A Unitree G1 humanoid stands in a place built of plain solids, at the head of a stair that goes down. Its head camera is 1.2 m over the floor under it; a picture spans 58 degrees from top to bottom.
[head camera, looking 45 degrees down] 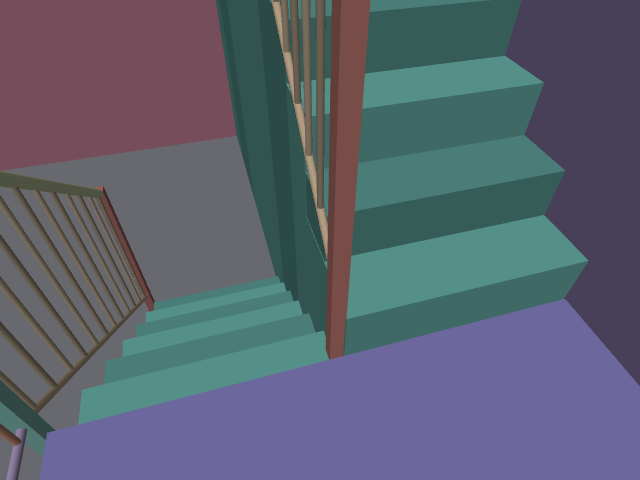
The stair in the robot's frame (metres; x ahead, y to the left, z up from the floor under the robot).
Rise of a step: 0.19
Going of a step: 0.22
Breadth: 0.85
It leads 16 degrees to the left of straight ahead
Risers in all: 7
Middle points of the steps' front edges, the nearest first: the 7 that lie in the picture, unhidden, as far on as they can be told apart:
0.58 0.33 0.00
0.79 0.40 -0.19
1.01 0.46 -0.38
1.22 0.52 -0.57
1.44 0.58 -0.76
1.65 0.64 -0.95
1.87 0.70 -1.14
